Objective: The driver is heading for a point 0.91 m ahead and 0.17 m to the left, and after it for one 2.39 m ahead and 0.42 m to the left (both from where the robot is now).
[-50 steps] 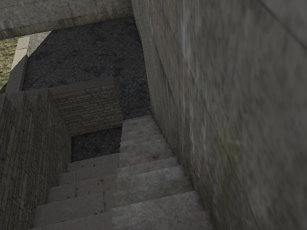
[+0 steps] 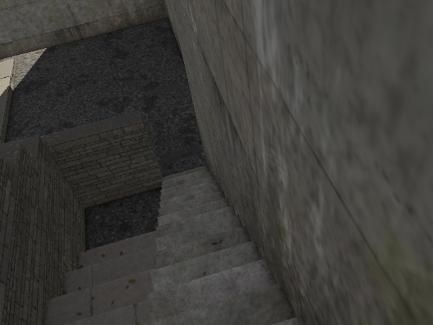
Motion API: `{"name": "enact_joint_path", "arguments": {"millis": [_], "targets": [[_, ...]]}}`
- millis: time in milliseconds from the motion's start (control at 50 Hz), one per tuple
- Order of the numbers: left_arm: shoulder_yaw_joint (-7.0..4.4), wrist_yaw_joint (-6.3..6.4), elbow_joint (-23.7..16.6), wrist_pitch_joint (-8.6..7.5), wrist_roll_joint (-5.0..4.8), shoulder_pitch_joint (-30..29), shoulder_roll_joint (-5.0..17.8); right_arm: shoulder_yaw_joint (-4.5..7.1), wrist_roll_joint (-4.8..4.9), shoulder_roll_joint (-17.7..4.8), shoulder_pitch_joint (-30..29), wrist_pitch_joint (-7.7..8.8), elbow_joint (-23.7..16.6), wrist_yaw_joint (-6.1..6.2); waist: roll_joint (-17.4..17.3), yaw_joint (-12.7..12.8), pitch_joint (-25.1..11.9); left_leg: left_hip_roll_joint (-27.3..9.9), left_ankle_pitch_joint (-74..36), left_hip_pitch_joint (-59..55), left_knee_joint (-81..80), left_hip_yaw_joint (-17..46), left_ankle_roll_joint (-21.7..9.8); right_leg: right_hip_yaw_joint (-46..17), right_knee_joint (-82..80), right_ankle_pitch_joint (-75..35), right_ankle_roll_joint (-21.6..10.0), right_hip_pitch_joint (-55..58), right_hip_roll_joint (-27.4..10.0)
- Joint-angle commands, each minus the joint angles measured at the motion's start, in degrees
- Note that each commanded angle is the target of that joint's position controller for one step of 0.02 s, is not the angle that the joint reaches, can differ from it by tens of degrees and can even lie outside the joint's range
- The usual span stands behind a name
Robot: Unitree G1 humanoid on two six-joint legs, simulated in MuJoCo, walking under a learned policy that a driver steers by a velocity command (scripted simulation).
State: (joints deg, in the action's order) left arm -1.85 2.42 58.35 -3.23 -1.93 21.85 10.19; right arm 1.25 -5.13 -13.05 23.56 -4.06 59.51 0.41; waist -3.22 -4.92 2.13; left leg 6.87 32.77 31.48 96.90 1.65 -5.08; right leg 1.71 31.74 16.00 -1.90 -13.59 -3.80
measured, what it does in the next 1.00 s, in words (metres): goes down: left foot 0.20 m lower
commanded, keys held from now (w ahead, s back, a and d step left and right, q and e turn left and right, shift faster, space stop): w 1.00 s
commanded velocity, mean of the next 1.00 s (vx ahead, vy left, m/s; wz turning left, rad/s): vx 0.49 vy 0.06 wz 0.00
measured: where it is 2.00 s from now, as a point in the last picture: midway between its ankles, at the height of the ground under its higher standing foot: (214, 303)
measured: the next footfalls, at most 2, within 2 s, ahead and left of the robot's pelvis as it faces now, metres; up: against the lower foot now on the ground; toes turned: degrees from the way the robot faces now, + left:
left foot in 0.40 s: +0.26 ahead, +0.21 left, -0.20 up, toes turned +0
right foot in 1.06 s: +0.55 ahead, +0.04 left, -0.39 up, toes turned +5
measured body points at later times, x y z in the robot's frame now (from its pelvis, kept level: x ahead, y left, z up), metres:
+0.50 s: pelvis +0.19 +0.11 -0.20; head +0.22 +0.13 +0.25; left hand +0.09 +0.36 -0.34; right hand +0.34 -0.11 -0.33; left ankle +0.23 +0.21 -0.94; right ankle +0.09 -0.05 -0.65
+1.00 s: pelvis +0.40 +0.13 -0.30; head +0.37 +0.12 +0.15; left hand +0.56 +0.37 -0.41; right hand +0.32 -0.09 -0.46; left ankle +0.23 +0.21 -0.94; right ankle +0.53 +0.03 -1.03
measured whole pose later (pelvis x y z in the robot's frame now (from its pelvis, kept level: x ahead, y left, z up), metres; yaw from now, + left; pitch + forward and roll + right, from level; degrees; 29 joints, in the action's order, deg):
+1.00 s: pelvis +0.40 +0.13 -0.30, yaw +3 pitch -2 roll +4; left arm -2.6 1.3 53.1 -0.7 0.5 5.3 11.8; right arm 0.2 -3.2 -11.1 28.5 5.7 60.4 -0.4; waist 1.7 -7.6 -2.5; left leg 9.6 50.1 8.5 61.4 0.0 -5.9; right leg -7.3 29.7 -27.4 -1.5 -23.7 0.5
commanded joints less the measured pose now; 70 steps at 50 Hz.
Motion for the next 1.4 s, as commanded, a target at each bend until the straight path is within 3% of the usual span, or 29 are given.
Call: {"name": "enact_joint_path", "arguments": {"millis": [20, 80, 120, 180, 280, 360, 400, 440, 460, 480, 500, 560, 620, 660, 740, 940, 1000, 1040, 1060, 1080, 1100, 1120, 1140, 1160, 1200, 1220, 1280, 1320, 1400], "targets": [[0.82, 3.15, -2.53, -1.78, 0.17, 7.62, 7.3, -0.47, 0.92, -1.04, -4.89, -1.04, -4.7, -1.36, 4.95, 2.6, 6.48, -3.99, -26.73, 4.17, -27.71, 7.72, 3.43, -7.85, -12.32, -18.92, -4.6, -8.0, -14.51], [1.87, 3.45, -2.69, -4.13, -2.11, 3.77, 7.53, -2.11, 1.04, 3.36, -2.52, -2.54, -3.38, -0.53, 17.0, 0.97, 0.05, -3.04, -35.03, -12.35, -38.0, 3.06, 4.71, -3.77, -6.52, -45.45, -3.89, -10.69, -12.78], [1.14, 4.76, -0.59, -5.31, -4.49, 7.7, 6.58, -0.84, 1.46, -1.04, -7.16, -2.03, -6.39, -0.78, 14.48, 1.92, 0.39, -5.67, -54.86, -2.18, -49.3, 9.37, 2.94, -4.45, 0.07, -22.25, -1.7, -3.61, -9.15], [0.97, 4.82, 0.47, -5.65, -3.38, 8.34, 6.04, -0.63, -0.2, -2.0, -16.96, -1.12, -10.8, -2.96, 9.31, 4.49, 3.72, -5.67, -64.06, 4.5, -50.04, 11.25, 5.38, -11.12, 7.38, 6.22, -6.39, -7.99, -8.98], [0.11, 5.36, 1.08, -4.19, 0.08, 10.29, 6.56, -0.95, 2.46, 0.92, -27.74, 1.23, -14.49, -3.55, 6.22, 11.42, 7.95, -7.51, -56.96, 2.05, -63.97, 9.59, 6.99, -13.68, 16.61, 10.67, -7.87, -11.69, -9.61], [-1.82, 2.9, 1.62, -1.2, 2.6, 10.54, 9.63, -0.07, 4.76, 0.29, -15.74, 2.89, -10.8, -3.47, 11.43, 10.87, 4.45, -6.87, -45.58, -20.92, -68.14, -1.21, 3.71, -7.94, 27.79, 0.15, -8.56, -18.59, -9.13], [-3.1, 3.68, 3.74, 1.74, 5.72, 14.13, 9.54, 1.76, 6.98, -3.68, -1.32, 4.83, -3.57, -3.84, 3.95, 6.91, 0.24, -11.81, -42.42, -31.04, -89.97, 4.8, 1.95, -5.97, 47.17, 5.93, -8.47, -13.27, -4.09], [-3.01, 1.8, 1.26, 0.98, 2.06, 18.41, 5.74, 2.61, 3.81, -11.08, 11.11, 6.54, -0.24, -3.61, -14.76, 5.8, -11.34, -20.07, -97.59, -62.05, -53.12, 4.57, 2.22, 2.89, 88.33, 44.07, -2.85, -46.16, 3.15], [-2.91, 1.42, -1.47, -0.22, -0.4, 14.96, 9.27, 4.64, 5.28, -14.19, 11.29, 5.88, -1.72, -3.64, -14.54, 2.32, -18.45, -24.54, -91.06, -66.42, -53.1, 11.63, -1.95, 3.01, 95.34, 33.55, -2.63, -54.63, 1.22], [-2.17, 1.91, -3.66, -0.21, -0.35, 9.44, 7.48, 6.34, 4.72, -17.79, 10.91, 5.55, -2.03, -3.25, -15.35, -0.5, -19.37, -28.05, -51.9, -58.65, -64.9, 21.27, -8.55, -0.89, 92.87, 22.47, -2.99, -55.36, 1.74], [-2.94, 2.34, -2.19, 1.37, 0.72, 1.75, 9.78, 4.17, 3.43, -9.25, 4.67, 5.16, -4.79, -2.6, -5.09, -0.43, -11.65, -23.86, -34.18, -48.11, -71.45, 19.71, -7.47, -1.88, 86.71, 12.16, -2.73, -53.25, 1.01], [-2.99, 1.93, -1.19, 4.88, 2.73, 4.14, 4.88, 0.54, 1.92, -1.42, 2.01, 7.18, -4.8, -2.89, -1.11, 6.3, -1.58, -21.35, -41.76, -26.27, -67.74, 16.56, -7.62, -8.3, 68.68, 0.59, -1.17, -46.64, 2.06], [-2.54, 1.76, -5.4, 4.83, 4.23, -2.52, 3.75, -0.06, 4.79, -3.62, -1.15, 10.24, -3.18, -1.95, 1.64, 9.26, 3.01, -20.16, -41.86, -10.98, -72.97, 16.65, -5.37, -6.98, 44.03, -16.28, 3.46, -37.61, 2.79], [-3.23, 1.29, -2.25, 4.97, 4.61, 0.86, 4.48, 0.86, 3.11, -8.45, -0.97, 10.78, -2.43, -1.54, -2.32, 10.35, -0.95, -19.69, -47.44, -10.44, -72.8, 17.27, -6.87, -6.71, 39.83, -24.49, 3.23, -28.2, 4.4], [-2.73, -0.3, -5.83, 3.26, 3.65, -11.12, 4.79, 0.13, 5.47, -6.13, 1.41, 11.11, -1.71, -0.32, -0.95, 6.35, 3.38, -15.14, -25.55, -15.75, -68.82, 14.93, -3.78, -9.99, 14.86, -45.05, 0.47, -31.41, 4.96], [-1.04, -1.16, -8.98, 2.71, 2.16, -22.07, 5.25, -0.18, 1.8, -3.52, 9.96, 9.93, 0.28, -0.23, 1.24, -3.47, 9.5, -9.9, -23.88, -19.03, -53.29, 17.76, -7.42, -10.57, -9.69, -41.76, -0.09, -20.27, 3.55], [-2.78, -0.85, -0.33, 2.1, 1.84, 2.1, 8.1, 0.16, 1.3, -4.03, 5.38, 9.56, 1.54, -1.25, 1.69, 5.45, 1.75, -6.94, -25.9, -12.94, -37.55, 13.37, -6.41, -5.33, -3.75, -44.27, 0.94, 2.07, 3.42], [-3.38, -0.02, -0.25, 1.6, 2.13, 0.12, 9.91, 0.64, 0.15, -5.8, 9.75, 6.97, 3.35, 0.75, 3.62, 1.24, 7.62, -6.27, -34.18, -16.42, -30.86, 15.4, -6.78, -4.96, -26.9, -32.12, 1.71, 5.5, -2.87], [-4.09, -0.26, 4.05, 2.01, 3.19, 13.47, 11.06, 1.38, 0.4, -7.41, 5.69, 6.82, 4.11, -0.33, 0.84, 7.6, 1.67, -5.2, -39.96, -5.49, -15.63, 12.53, -6.17, -1.38, -10.49, -40.34, 0.6, 23.09, -0.47], [-4.7, -1.13, 5.19, 2.09, 3.38, 18.91, 15.58, 1.24, 2.54, -3.67, 10.92, 6.48, 3.57, -0.87, 13.47, 7.95, -5.98, 4.21, 5.7, 3.63, 10.58, 5.71, -1.25, -9.97, -2.04, -56.45, -5.89, 34.29, -9.16], [-3.93, -2.4, 3.54, 2.17, 2.46, 15.73, 13.85, 1.06, 3.38, -2.7, 14.71, 5.28, 2.61, 0.16, 13.78, 3.66, -6.87, 3.28, 18.28, 16.39, 14.33, 1.14, -0.89, -19.67, 1.97, -42.27, -8.52, 36.96, -14.86], [-2.76, -3.49, 2.67, 1.25, 0.94, 13.87, 10.4, 0.89, -0.23, -4.03, 10.18, 4.1, 2.34, 0.43, 8.34, 4.68, -2.25, 0.2, 12.63, 20.69, 8.89, 2.83, -1.12, -20.52, -0.34, -33.25, -6.87, 32.08, -13.77], [-4.76, -1.54, 3.27, 0.83, -0.61, 12.54, 16.38, 0.8, -2.03, -3.38, 4.53, 3.39, -0.03, -0.28, 14.15, 4.43, 0.46, 0.12, 5.05, 25.22, 7.91, 2.42, -0.32, -35.63, -7.79, -4.91, -14.87, 24.28, -19.79], [-3.97, -0.49, 3.06, 0.53, -0.65, 10.89, 14.52, 0.88, -2.36, -5.66, -0.35, 2.94, -0.42, -0.27, 11.53, 4.68, 3.98, -2.18, 3.66, 25.77, 6.04, 2.9, 0.46, -39.8, -11.82, 9.11, -17.45, 15.52, -19.76], [-1.6, 1.1, 2.67, -1.64, 1.24, 8.28, 9.37, 0.54, 0.11, -5.96, -6.21, 2.1, -0.45, 0.28, 5.62, 2.82, 8.4, -3.3, -17.74, 19.05, -12.16, 10.78, 2.62, -28.87, -5.92, -0.08, -7.31, -0.31, -12.53], [-0.41, 1.94, 1.61, -2.93, -0.18, 4.77, 6.96, -0.05, 0.53, -5.05, -7.1, 1.46, -0.99, -0.33, 2.55, -0.19, 9.06, -3.96, -27.78, 7.62, -28.44, 9.12, 4.81, -18.24, -6.41, -9.23, -3.39, -12.64, -6.45], [-0.59, 2.36, 3.34, -4.0, -0.33, 10.24, 9.12, -0.8, 0.11, -1.17, -5.75, -0.12, -0.57, 0.18, 14.4, 1.8, 1.57, -2.88, -29.11, 2.19, -24.47, 3.99, 5.24, -21.8, -4.4, -27.03, -5.61, -6.96, -9.35], [0.26, 3.12, 4.18, -4.49, -0.81, 11.44, 3.52, -0.09, 1.07, -4.48, -11.6, 1.77, -2.86, -1.13, 8.57, 3.21, 2.28, -3.52, -47.12, 7.79, -38.87, 6.16, 4.55, -15.21, 5.16, -6.31, -1.23, -5.72, -0.15], [0.19, 4.66, 0.79, -4.21, -1.66, 7.62, 4.72, -1.38, 1.27, -2.28, -20.88, 2.62, -7.52, -3.46, 5.29, 4.45, 5.62, -2.94, -64.25, -4.6, -50.63, 2.85, 6.46, -16.51, 9.76, 10.57, -4.13, -20.82, 1.34]]}}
